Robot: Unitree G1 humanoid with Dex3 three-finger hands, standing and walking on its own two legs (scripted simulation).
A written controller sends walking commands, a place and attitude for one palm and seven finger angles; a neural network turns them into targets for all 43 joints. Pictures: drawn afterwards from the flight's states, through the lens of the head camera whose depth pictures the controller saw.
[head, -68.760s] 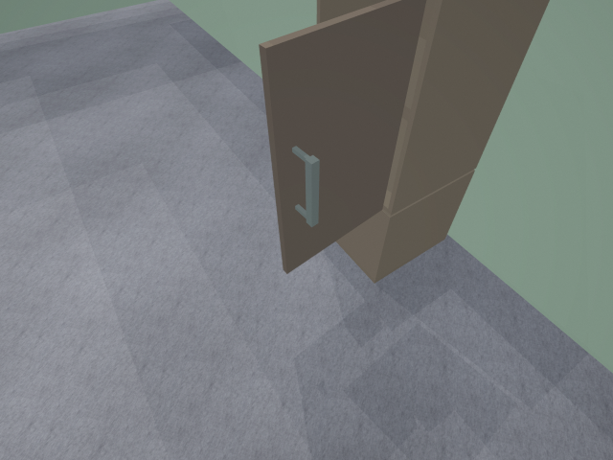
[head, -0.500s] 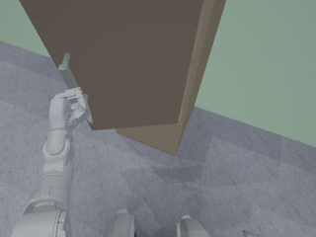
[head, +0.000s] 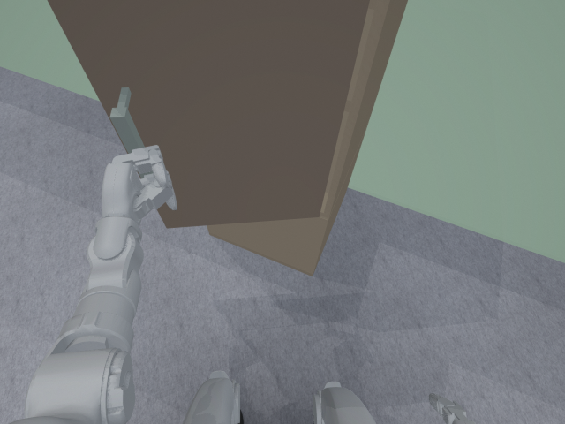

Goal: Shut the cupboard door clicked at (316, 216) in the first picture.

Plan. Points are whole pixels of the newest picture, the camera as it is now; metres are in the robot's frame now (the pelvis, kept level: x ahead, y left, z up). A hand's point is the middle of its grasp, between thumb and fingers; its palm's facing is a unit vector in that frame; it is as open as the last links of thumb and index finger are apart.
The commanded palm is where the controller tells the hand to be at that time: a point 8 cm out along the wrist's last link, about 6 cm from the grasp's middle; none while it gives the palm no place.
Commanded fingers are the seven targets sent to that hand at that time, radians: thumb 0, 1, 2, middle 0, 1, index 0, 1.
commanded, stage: push the door shut along its arc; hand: left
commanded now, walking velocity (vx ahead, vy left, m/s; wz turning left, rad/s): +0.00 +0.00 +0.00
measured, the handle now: (141, 146) +0.52 +0.22 +0.05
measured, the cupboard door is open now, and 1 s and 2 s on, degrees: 29 17 3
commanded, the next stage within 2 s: pull the fist back off the door in 1.48 s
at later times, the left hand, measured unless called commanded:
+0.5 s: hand (176, 157) +0.49 +0.16 +0.06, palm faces -0.10 -0.99 -0.04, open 3.1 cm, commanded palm +0.49 +0.20 +0.06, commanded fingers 0.00 0.90 0.90 -1.30 -1.50 -1.30 -1.50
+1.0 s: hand (203, 123) +0.56 +0.12 +0.06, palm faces -0.23 -0.97 -0.03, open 3.1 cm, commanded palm +0.56 +0.17 +0.06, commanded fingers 0.00 0.90 0.90 -1.30 -1.50 -1.30 -1.50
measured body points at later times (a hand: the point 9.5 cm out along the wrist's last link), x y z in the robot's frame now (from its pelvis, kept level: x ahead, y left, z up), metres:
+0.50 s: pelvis +0.00 +0.00 -0.02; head +0.12 +0.01 +0.42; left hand +0.49 +0.21 +0.06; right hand +0.02 -0.27 -0.13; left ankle +0.06 +0.13 -0.65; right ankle +0.01 -0.12 -0.65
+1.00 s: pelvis +0.00 +0.01 -0.04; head +0.16 +0.01 +0.38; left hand +0.57 +0.18 +0.07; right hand -0.03 -0.26 -0.14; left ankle +0.06 +0.13 -0.65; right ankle +0.01 -0.12 -0.65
